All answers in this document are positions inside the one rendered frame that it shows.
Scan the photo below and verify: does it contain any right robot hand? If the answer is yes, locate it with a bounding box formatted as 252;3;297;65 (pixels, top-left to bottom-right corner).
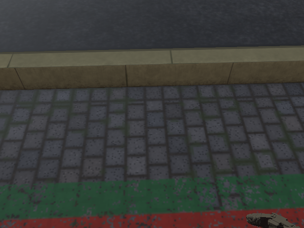
246;213;300;228

